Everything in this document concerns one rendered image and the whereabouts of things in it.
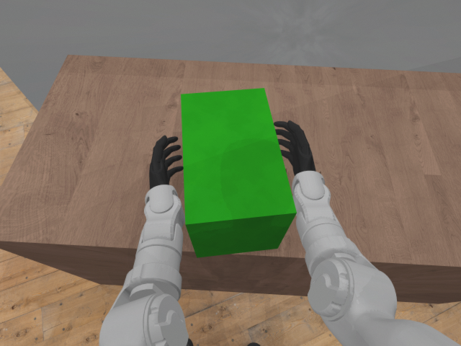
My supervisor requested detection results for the robot left hand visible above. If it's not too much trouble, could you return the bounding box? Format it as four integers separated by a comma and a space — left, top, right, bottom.
149, 136, 184, 189

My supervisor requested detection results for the robot right upper arm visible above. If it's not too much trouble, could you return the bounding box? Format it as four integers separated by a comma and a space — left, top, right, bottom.
308, 257, 461, 346

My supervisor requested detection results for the robot left upper arm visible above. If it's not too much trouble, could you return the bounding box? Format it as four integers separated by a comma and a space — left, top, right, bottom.
99, 293, 189, 346

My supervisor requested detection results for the pedestal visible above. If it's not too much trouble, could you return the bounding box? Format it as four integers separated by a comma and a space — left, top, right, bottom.
0, 55, 461, 304

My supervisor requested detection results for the robot right hand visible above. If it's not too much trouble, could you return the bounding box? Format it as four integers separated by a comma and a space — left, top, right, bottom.
274, 120, 316, 175

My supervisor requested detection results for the left robot forearm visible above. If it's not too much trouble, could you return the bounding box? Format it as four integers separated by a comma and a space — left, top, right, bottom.
99, 185, 185, 336

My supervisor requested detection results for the right robot forearm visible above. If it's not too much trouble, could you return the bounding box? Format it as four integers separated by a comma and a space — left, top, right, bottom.
292, 171, 397, 309

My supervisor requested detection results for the carton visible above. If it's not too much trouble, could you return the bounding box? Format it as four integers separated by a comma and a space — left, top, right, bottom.
181, 88, 297, 258

